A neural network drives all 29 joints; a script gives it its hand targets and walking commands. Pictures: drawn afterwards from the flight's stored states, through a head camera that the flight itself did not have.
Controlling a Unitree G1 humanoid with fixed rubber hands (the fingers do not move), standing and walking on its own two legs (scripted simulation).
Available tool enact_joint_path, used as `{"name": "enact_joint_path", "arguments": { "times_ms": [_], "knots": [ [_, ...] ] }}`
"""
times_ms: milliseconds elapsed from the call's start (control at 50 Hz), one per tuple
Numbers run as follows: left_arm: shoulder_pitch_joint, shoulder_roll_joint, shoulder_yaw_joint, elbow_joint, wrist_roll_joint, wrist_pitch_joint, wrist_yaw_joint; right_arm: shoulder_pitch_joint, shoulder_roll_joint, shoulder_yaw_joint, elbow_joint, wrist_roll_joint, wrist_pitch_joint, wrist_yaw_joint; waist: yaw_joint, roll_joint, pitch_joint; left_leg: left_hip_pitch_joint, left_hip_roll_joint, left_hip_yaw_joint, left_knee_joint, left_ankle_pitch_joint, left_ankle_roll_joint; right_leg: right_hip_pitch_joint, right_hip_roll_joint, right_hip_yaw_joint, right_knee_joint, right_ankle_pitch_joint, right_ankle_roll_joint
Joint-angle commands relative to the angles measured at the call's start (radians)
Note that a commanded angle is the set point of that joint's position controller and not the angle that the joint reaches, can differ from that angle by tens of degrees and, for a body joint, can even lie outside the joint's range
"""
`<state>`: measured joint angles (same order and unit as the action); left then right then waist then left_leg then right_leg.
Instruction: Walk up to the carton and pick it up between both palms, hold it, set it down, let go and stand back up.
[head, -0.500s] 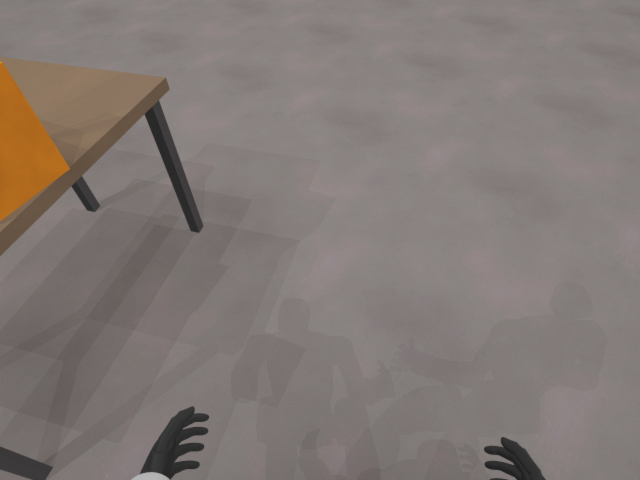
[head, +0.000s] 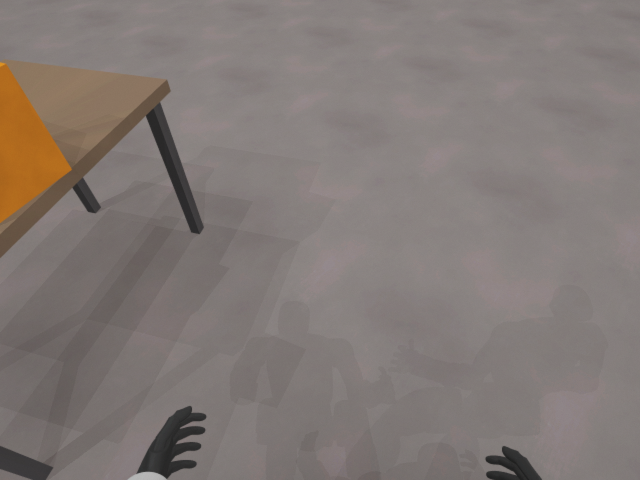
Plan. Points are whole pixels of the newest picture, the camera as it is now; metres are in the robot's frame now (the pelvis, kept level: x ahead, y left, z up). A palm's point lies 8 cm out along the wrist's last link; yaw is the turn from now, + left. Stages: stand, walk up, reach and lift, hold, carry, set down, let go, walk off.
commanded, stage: stand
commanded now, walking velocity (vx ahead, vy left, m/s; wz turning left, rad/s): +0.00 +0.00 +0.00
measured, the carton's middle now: out of the picture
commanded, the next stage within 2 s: walk up in 1.14 s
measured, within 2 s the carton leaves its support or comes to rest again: neither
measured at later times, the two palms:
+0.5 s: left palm out of the picture +0.13 +0.24 -0.08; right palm out of the picture +0.10 -0.24 -0.11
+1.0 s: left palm out of the picture +0.11 +0.24 -0.09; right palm out of the picture +0.07 -0.24 -0.11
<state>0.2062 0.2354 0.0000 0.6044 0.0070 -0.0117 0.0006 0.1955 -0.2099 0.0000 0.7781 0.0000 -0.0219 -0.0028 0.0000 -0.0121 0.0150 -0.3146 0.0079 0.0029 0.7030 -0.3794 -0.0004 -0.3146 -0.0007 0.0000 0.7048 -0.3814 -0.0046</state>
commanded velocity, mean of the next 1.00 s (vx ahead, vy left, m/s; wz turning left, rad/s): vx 0.00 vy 0.00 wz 0.00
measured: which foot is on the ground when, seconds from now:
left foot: down 0.00-1.00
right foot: down 0.00-1.00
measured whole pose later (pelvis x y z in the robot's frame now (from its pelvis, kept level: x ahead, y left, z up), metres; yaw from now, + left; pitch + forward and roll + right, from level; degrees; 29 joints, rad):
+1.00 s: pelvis -0.03 +0.00 +0.00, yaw +0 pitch -3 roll +0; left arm 0.21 0.25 0.00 0.69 0.01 -0.02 0.00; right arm 0.20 -0.21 0.00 0.89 0.00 -0.03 0.00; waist 0.00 -0.01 0.02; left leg -0.31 0.01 0.00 0.70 -0.34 0.00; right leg -0.31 0.00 0.00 0.70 -0.34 0.00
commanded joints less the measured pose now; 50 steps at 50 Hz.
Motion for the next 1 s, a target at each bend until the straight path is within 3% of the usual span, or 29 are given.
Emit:
{"name": "enact_joint_path", "arguments": {
  "times_ms": [0,60,160,200,340,360,460,640,980],
  "knots": [
    [-0.025,0.277,0.098,-0.004,0.017,-0.061,0.017,-0.056,-0.288,-0.094,-0.063,-0.024,-0.044,-0.009,-0.009,0.013,-0.054,0.027,0.081,-0.073,-0.091,0.279,0.08,0.028,-0.107,0.098,-0.111,0.289,-0.082],
    [-0.031,0.272,0.097,-0.002,0.019,-0.059,0.019,-0.071,-0.28,-0.093,-0.063,-0.021,-0.043,-0.006,-0.002,-0.015,-0.059,0.026,0.08,-0.071,-0.095,0.272,0.075,0.039,-0.111,0.091,-0.119,0.28,-0.082],
    [-0.03,0.273,0.096,0.002,0.02,-0.06,0.018,-0.066,-0.29,-0.095,-0.049,-0.021,-0.041,-0.01,-0.005,0.007,-0.047,0.024,0.082,-0.074,-0.103,0.261,0.076,0.033,-0.107,0.099,-0.136,0.267,-0.082],
    [-0.037,0.279,0.095,0.003,0.02,-0.064,0.017,-0.068,-0.288,-0.093,-0.047,-0.018,-0.042,-0.006,-0.007,-0.018,-0.044,0.014,0.077,-0.078,-0.106,0.237,0.074,0.04,-0.111,0.098,-0.141,0.25,-0.081],
    [-0.036,0.283,0.098,0.015,0.018,-0.062,0.017,-0.063,-0.289,-0.09,-0.032,-0.023,-0.042,-0.005,-0.007,0.012,-0.028,0.028,0.082,-0.082,-0.118,0.243,0.072,0.016,-0.117,0.115,-0.149,0.231,-0.081],
    [-0.038,0.278,0.094,0.02,0.016,-0.061,0.017,-0.065,-0.296,-0.092,-0.028,-0.019,-0.042,-0.006,-0.006,-0.008,-0.031,0.021,0.083,-0.091,-0.117,0.239,0.076,0.025,-0.11,0.107,-0.15,0.231,-0.079],
    [-0.025,0.284,0.096,0.035,0.017,-0.062,0.016,-0.07,-0.301,-0.093,-0.017,-0.022,-0.043,-0.003,0.0,0.01,-0.036,0.029,0.083,-0.088,-0.124,0.227,0.073,0.025,-0.117,0.111,-0.159,0.215,-0.08],
    [-0.052,0.276,0.091,0.052,0.02,-0.062,0.014,-0.071,-0.299,-0.094,0.006,-0.021,-0.041,0.0,-0.007,-0.02,0.005,0.011,0.077,-0.096,-0.146,0.151,0.069,-0.006,-0.123,0.141,-0.211,0.128,-0.079],
    [-0.053,0.298,0.089,0.106,0.015,-0.059,0.013,-0.069,-0.304,-0.087,0.059,-0.02,-0.039,0.001,-0.004,0.004,0.036,0.011,0.085,-0.114,-0.18,0.13,0.072,-0.01,-0.116,0.139,-0.231,0.084,-0.073]
  ]
}}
